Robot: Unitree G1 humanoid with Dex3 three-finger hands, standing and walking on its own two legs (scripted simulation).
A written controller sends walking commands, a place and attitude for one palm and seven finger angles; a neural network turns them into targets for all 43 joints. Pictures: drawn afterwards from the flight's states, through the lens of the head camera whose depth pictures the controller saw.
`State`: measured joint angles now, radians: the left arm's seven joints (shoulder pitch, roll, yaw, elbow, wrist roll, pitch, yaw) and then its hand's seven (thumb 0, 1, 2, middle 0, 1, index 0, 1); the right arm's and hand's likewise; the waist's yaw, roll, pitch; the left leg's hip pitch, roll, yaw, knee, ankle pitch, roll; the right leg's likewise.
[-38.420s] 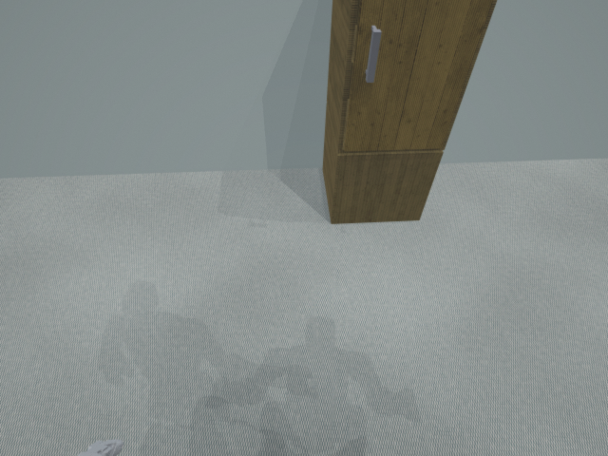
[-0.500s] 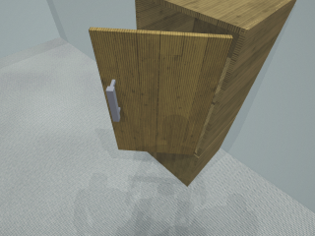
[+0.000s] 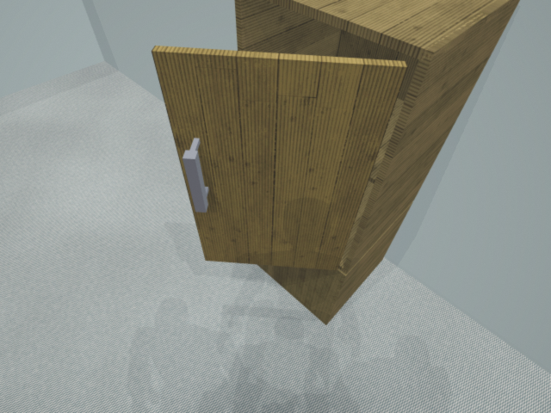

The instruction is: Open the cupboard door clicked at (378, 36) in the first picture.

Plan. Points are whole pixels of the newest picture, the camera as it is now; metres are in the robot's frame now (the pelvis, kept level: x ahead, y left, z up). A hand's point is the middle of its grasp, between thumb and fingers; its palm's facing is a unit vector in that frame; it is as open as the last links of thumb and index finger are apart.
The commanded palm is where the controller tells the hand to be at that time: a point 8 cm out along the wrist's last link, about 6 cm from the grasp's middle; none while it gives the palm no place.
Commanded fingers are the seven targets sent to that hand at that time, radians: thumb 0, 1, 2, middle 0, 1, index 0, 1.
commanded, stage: look again from close up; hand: left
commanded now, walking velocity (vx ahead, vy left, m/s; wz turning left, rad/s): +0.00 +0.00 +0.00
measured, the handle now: (198, 176) +0.51 +0.19 +0.02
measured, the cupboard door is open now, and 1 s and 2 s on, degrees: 40 40 40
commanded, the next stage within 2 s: raise the hand with hooked fingers in 0.22 s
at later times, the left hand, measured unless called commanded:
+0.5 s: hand (146, 377) +0.17 +0.19 -0.04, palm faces +0.26 -0.96 -0.10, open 7.6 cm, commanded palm +0.10 +0.24 -0.06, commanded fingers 0.00 0.67 0.80 -0.22 -0.45 -0.22 -0.45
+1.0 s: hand (137, 379) +0.17 +0.20 -0.03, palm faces -0.02 -1.00 -0.05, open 10.1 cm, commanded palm +0.14 +0.27 -0.03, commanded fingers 0.00 0.08 0.55 -0.26 -0.82 -0.26 -0.82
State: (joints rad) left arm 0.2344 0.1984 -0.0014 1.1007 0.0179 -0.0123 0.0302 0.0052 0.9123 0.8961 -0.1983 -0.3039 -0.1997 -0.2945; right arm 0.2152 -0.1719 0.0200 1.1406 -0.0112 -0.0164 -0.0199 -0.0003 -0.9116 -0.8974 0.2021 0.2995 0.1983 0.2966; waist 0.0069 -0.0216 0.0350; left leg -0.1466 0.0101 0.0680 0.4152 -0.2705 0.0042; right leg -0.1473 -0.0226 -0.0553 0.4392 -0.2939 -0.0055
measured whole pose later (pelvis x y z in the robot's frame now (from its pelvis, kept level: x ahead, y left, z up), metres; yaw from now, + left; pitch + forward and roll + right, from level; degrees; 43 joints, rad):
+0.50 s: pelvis -0.02 +0.00 -0.01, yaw +2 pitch +3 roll +1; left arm 0.37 0.15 0.10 0.23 -0.15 -0.18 0.03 0.02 0.86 0.87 -0.20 -0.34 -0.20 -0.33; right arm 0.26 -0.21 -0.02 0.82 0.02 -0.23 -0.05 0.01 -0.91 -0.90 0.20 0.30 0.20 0.30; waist -0.02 0.01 -0.04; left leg -0.34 0.00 0.04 0.59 -0.31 0.01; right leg -0.33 -0.05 -0.08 0.62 -0.35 -0.01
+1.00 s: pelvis -0.07 -0.02 -0.08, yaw +2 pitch +12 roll -2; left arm 0.23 0.30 0.26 0.16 -0.32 -0.37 -0.41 0.01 0.31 0.64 -0.24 -0.69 -0.24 -0.68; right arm 0.22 -0.21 0.04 0.60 0.04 -0.24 -0.08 0.01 -0.91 -0.90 0.20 0.30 0.20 0.30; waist 0.00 0.02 -0.10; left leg -0.85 0.06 -0.03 1.11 -0.48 -0.02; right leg -0.80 -0.01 -0.13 1.07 -0.49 -0.05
